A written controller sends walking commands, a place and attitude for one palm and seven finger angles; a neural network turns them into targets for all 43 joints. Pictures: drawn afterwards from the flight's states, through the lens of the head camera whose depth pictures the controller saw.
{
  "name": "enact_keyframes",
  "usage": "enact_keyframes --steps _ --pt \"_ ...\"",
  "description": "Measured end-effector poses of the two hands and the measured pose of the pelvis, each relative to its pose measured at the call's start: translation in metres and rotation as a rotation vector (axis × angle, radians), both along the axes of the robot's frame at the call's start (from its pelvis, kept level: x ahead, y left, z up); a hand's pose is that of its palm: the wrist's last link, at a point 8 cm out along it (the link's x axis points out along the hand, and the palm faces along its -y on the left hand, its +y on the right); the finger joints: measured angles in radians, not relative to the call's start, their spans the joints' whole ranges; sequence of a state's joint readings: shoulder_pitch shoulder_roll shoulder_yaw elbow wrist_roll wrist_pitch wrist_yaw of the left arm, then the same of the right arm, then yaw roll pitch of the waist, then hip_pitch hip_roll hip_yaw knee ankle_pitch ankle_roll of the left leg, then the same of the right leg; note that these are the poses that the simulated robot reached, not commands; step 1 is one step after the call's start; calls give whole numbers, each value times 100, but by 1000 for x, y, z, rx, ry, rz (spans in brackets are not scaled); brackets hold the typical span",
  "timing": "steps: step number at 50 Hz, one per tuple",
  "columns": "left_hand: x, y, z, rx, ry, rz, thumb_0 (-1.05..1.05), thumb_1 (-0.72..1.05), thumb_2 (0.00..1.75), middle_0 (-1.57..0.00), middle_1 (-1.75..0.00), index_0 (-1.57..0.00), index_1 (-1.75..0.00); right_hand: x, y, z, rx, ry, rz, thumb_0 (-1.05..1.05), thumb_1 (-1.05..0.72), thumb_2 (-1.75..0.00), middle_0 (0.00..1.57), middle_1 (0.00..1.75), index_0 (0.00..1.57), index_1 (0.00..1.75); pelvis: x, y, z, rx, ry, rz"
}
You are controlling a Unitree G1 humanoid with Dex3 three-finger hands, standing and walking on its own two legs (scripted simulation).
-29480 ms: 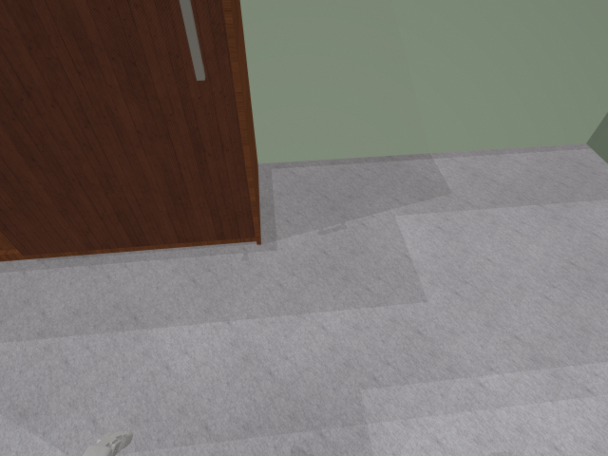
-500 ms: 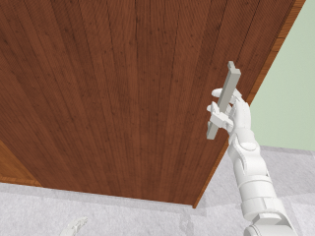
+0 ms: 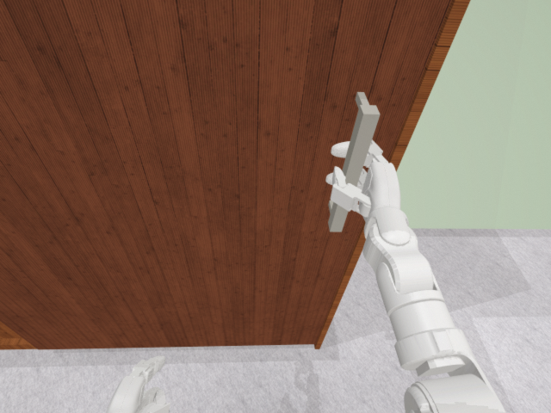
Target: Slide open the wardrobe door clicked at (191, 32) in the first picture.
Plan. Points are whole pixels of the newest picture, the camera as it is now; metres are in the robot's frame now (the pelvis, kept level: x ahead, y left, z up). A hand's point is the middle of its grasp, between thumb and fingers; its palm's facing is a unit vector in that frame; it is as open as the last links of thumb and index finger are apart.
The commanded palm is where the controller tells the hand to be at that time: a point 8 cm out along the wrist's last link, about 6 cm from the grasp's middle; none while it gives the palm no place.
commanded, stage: tug the door sideways, standing still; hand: right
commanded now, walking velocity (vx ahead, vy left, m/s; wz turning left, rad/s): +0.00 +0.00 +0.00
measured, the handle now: (346, 169) +0.46 -0.08 +0.13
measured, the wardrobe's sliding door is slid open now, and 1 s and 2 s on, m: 0.00 0.00 0.06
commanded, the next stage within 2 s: step sideways, sliding the door along in 0.50 s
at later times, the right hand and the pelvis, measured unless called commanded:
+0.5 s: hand (336, 190) +0.40 -0.06 +0.14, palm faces -0.02 +1.00 -0.05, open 5.8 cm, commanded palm +0.37 -0.05 +0.14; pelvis -0.02 -0.01 +0.00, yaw -1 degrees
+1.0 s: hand (336, 190) +0.40 -0.06 +0.14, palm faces +0.00 +1.00 -0.10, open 5.9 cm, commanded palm +0.38 -0.05 +0.14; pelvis -0.03 +0.03 -0.01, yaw +6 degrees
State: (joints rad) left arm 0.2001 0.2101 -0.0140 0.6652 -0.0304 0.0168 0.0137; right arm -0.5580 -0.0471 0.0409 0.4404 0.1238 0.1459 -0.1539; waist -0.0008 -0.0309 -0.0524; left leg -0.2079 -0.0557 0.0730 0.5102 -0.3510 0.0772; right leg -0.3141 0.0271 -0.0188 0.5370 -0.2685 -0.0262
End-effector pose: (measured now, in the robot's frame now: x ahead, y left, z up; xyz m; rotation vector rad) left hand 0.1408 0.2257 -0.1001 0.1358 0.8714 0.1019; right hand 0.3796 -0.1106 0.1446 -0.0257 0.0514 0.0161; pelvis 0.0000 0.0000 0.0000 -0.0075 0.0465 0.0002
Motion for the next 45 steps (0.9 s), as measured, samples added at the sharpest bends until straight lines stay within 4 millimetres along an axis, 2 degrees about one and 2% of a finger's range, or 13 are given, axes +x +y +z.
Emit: enact_keyframes --steps 12,19,31,37,41,45 --pt "-48 -4 -17 -14 95 -5 1 91 89 -20 -30 -20 -30 -1 2 -1 -24 -18 -3 -1 -77 -80 33 139 28 140 -15 -4 -3 8 0 -17" --pt "-64 0 -18 1 111 5 1 91 89 -20 -30 -20 -29 -1 1 -1 -26 -22 2 -1 -77 -80 34 138 28 140 -21 -7 -3 11 3 -18" --pt "-64 -3 -14 8 69 -3 1 91 90 -20 -30 -20 -29 -1 1 -1 -25 -26 10 -1 -76 -80 34 138 28 140 -27 -11 -4 15 7 -17" --pt "-62 1 -10 44 33 85 1 91 89 -20 -30 -20 -30 4 -5 -3 -56 -83 73 -2 -72 -81 39 139 31 140 -29 -11 -6 6 -11 59" --pt "-60 7 -13 58 20 123 1 91 89 -20 -30 -20 -30 4 -5 -4 -66 -99 78 -3 -71 -81 42 138 31 140 -30 -8 -9 8 -37 94" --pt "-59 14 -16 47 51 121 1 91 89 -20 -30 -20 -30 3 -4 -3 -69 -88 55 -3 -71 -82 42 137 31 140 -29 5 -6 28 -67 109"
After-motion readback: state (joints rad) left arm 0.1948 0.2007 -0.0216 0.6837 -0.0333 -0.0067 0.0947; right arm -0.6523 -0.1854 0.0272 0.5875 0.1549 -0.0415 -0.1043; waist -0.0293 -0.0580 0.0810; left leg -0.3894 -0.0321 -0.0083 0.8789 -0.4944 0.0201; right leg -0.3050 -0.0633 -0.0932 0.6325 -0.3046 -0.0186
